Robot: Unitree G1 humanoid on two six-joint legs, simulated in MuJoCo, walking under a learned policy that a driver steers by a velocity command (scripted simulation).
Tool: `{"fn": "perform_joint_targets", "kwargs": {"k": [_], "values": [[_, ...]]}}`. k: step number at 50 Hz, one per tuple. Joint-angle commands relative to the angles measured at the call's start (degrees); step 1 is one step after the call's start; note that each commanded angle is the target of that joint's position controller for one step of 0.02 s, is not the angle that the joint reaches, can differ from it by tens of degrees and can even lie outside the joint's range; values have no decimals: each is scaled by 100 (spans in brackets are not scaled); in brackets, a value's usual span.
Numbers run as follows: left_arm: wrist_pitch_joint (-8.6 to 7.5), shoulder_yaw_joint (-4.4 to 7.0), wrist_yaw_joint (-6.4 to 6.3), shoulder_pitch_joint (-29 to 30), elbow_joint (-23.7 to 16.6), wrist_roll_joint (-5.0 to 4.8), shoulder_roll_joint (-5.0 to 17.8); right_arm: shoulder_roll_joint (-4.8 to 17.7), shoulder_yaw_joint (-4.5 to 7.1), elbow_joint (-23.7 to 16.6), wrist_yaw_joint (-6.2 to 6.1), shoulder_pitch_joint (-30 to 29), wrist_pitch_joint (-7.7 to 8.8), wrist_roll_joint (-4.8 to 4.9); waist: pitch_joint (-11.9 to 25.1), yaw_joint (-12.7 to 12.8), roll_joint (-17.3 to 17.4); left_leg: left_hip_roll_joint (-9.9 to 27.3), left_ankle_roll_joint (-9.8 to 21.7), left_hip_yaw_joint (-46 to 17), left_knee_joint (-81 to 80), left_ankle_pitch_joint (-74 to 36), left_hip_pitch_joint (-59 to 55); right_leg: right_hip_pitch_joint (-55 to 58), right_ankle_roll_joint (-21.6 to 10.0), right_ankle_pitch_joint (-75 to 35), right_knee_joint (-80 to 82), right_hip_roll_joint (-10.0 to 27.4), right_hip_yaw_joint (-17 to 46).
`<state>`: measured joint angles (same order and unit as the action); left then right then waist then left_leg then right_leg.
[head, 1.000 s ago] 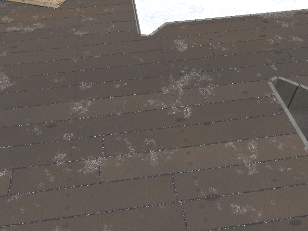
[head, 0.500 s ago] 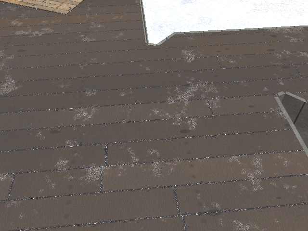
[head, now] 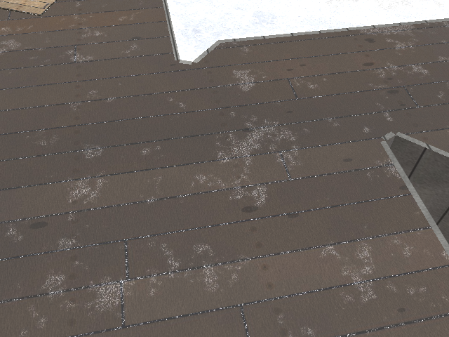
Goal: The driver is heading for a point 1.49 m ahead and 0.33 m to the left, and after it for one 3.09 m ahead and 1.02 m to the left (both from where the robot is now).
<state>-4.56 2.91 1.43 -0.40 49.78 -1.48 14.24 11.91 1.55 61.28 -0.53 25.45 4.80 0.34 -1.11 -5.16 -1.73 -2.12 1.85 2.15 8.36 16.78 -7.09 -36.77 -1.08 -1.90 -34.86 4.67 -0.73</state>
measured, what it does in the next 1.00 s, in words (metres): walks ahead: right foot, then left foot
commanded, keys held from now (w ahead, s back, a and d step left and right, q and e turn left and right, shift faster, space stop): w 1.00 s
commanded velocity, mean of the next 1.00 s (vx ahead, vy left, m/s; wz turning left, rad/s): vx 0.49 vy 0.00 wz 0.00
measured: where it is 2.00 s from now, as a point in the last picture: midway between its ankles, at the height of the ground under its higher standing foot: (181, 153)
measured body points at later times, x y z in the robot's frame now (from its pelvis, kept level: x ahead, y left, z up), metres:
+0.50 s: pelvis +0.29 -0.04 +0.01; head +0.31 -0.04 +0.46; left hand +0.28 +0.22 -0.13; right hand +0.47 -0.30 -0.10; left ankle +0.49 +0.13 -0.68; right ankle +0.23 -0.13 -0.74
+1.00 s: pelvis +0.59 +0.02 +0.01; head +0.61 +0.03 +0.46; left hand +0.75 +0.28 -0.11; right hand +0.59 -0.25 -0.13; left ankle +0.54 +0.10 -0.74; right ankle +0.76 -0.16 -0.67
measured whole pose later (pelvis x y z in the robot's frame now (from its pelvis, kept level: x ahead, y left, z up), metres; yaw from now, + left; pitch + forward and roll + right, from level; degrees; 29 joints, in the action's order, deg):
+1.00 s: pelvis +0.59 +0.02 +0.01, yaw +0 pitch +1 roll +1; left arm -4.3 3.6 0.0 -5.6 51.6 -0.4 15.5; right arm 13.6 3.0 55.8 0.4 20.0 5.2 0.0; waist -0.1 -3.2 -2.2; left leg -3.7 3.5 3.7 11.9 10.2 3.2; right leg -39.5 -0.6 -0.5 -43.5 7.8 2.2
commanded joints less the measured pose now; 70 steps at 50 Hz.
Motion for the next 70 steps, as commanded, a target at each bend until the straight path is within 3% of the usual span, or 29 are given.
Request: {"fn": "perform_joint_targets", "kwargs": {"k": [1, 4, 5, 6, 7, 8, 9, 11, 15, 22, 28, 31, 33, 34, 35, 36, 37, 39, 44, 50, 55, 58, 60, 61, 62, 63, 65, 66, 70], "values": [[-124, 10, 102, 899, -596, -26, 314, 987, 213, -112, -50, 246, -5, 57, -767, 123, 608, 1634, 784, -555, -193, -2189, 407, -51, -159, -45, 407, -119, -50], [-152, 165, 124, 256, -503, -14, 676, 1189, 301, -199, -56, 47, -84, 30, -132, 621, 849, 1706, 614, -416, 840, -4611, -14, 1077, -438, 490, 462, -484, -275], [-137, 299, 89, -643, -239, -22, 892, 1152, 289, -238, -55, -42, -138, -1, 417, 1086, 881, 1498, 483, -237, 1885, -5375, 169, 2210, -598, 535, 478, -680, -410], [-109, 413, 32, -1726, 44, 0, 1158, 1047, 229, -348, -50, -100, -154, -48, 1111, 1531, 760, 1265, 307, -136, 3339, -4597, 1224, 3943, -861, 600, 289, -208, 119], [-84, 546, 9, -2547, 230, 138, 1731, 281, 12, -445, 34, 638, -52, -42, 2200, 1265, -675, 260, -100, -34, 5829, -1661, 3613, 6321, -1866, 1918, 641, 1431, 2941], [-72, 394, 23, -2509, 278, 110, 1303, 347, 10, -349, 74, 500, 129, 71, 2541, 1282, -1009, -102, -24, -912, 6829, 1454, 4339, 6324, -1978, 2637, 1805, 1823, 4610], [-103, 285, 29, -1905, 220, 51, 996, 881, 163, -602, 96, -169, 243, 241, 1443, 1180, -829, 279, 119, -960, 7193, 1241, 4921, 5465, -1595, 2788, 1960, 1584, 3808], [-156, 140, 59, -971, 53, 122, 583, 977, 229, -765, 12, -809, 272, 192, 372, 787, 15, 847, 203, -655, 6598, 254, 4592, 3517, -1255, 1700, 2306, 1151, 2269], [-239, 100, 84, -887, 215, 167, 501, 564, 245, -728, -49, -481, -12, 85, 66, 309, -221, 1173, 88, -609, 5741, -211, 3827, 2208, -1253, 960, 2831, 729, 1179], [-180, 138, -155, -1678, 450, 113, 836, 559, 235, -1293, 28, -2079, 41, 3, -274, 698, -59, 990, -158, -319, 3203, -2307, 4433, 2626, -1072, 305, 3011, 514, 471], [-22, 183, -194, -2335, 740, 36, 931, 596, 159, -1686, 225, -2996, 103, 79, -445, 949, -57, 759, -14, -275, 2206, -2000, 4618, 3844, -989, 84, 2558, 926, 480], [77, 240, -215, -2176, 716, 38, 1064, 866, 248, -1682, 282, -2584, 145, 88, -123, 593, -267, 500, 221, -99, 2013, -1303, 3846, 4230, -814, -1392, 1870, 1042, 469], [129, 155, -215, -2029, 603, 95, 877, 1372, 502, -1196, 222, -864, 146, 51, 1012, -205, -155, 463, 584, -96, 2087, -1450, 1314, 3467, -520, -2223, -214, 519, 45], [48, -20, -171, -2597, 465, 170, 324, 1976, 645, -1040, 180, -7, 122, -79, 2015, -130, 961, 1972, 1367, -2335, 2095, -1114, -1091, 1338, -152, -115, -2497, -206, -232], [-103, -102, -127, -2732, 567, 94, 124, 1747, 575, -956, 203, 147, 87, -2, 2565, -99, 1769, 2607, 1885, -4467, 1050, -277, -1831, 43, -17, 3371, -3784, -867, 356], [-224, 62, -96, -2215, 461, -68, 772, 1345, 436, -1017, 202, -238, 95, 42, 1810, -130, 1293, 2380, 1554, -3921, 903, 147, -1295, -582, -158, 3298, -4291, -466, 764], [-284, 82, -95, -1712, 310, -147, 877, 1123, 371, -1152, 178, -726, 96, 19, 1128, -27, 965, 2169, 1325, -3044, 814, -115, -452, -710, -248, 2804, -4209, -155, 599], [-212, 143, -167, -1476, 298, -7, 782, 803, 265, -1237, 207, -1362, 137, -80, 416, 362, 519, 1727, 1105, -1964, 420, -1014, 1051, -151, -231, 2016, -3404, 298, 489], [37, 133, -204, -1345, 209, 92, 446, 1001, 314, -1034, 168, -1131, 189, -70, 54, 601, 466, 1535, 1214, -1149, -140, -1846, 1698, -87, -16, 1200, -2342, 450, 404], [-38, 72, -109, -116, -160, 92, 294, 1093, 319, -819, 29, -608, 113, 7, -203, 259, 479, 1232, 937, -476, -280, -1826, 1495, 0, 75, -473, -249, 170, 96], [-131, 53, 27, 602, -488, 48, 397, 1139, 361, -567, -11, -114, -27, 85, -427, 124, 494, 1583, 917, -797, 178, -1927, 636, -128, -21, -90, 535, 0, 223], [-221, 159, 61, 129, -429, 43, 688, 1285, 429, -619, -46, -313, -105, 100, -123, 503, 678, 1678, 766, -1010, 804, -2773, 483, 812, -160, 458, 780, -216, 140], [-253, 400, -23, -1597, 14, 126, 1201, 1014, 321, -774, -38, -480, -127, 33, 1084, 1278, 506, 1082, 445, -647, 2852, -3070, 1435, 3488, -538, 344, 567, 49, 339], [-217, 545, -79, -2389, 133, 228, 1782, 427, 161, -933, -17, 34, -53, -30, 2059, 1214, -676, 257, 32, -206, 5056, -884, 3531, 5811, -1206, 709, 610, 1533, 2362], [-174, 456, -57, -2494, 189, 176, 1501, 367, 123, -872, 4, 249, 51, 111, 2633, 1176, -1534, -57, -42, -760, 6249, 1747, 4552, 6240, -1641, 1573, 1511, 2100, 4175], [-172, 322, -72, -2059, 103, 129, 1046, 982, 291, -935, 2, -196, 93, 257, 1720, 1171, -939, 326, 22, -1000, 6739, 1506, 5050, 5510, -1331, 2077, 1675, 1873, 3489], [-184, 191, -81, -1240, -2, 146, 619, 969, 338, -1076, -45, -771, 50, 224, 612, 884, -335, 829, 83, -761, 6401, 545, 4879, 3810, -952, 1722, 2072, 1464, 2050], [-211, 143, -69, -990, -1, 192, 447, 901, 393, -1058, -66, -763, -35, 169, 327, 699, -366, 993, 111, -806, 6101, 234, 4575, 3234, -814, 1459, 2311, 1217, 1497], [-271, 224, -112, -890, 129, 241, 609, 560, 395, -1222, -45, -741, -285, 154, 15, 419, -309, 1150, 35, -783, 5686, -393, 4402, 2586, -922, 596, 2769, 1130, 454]]}}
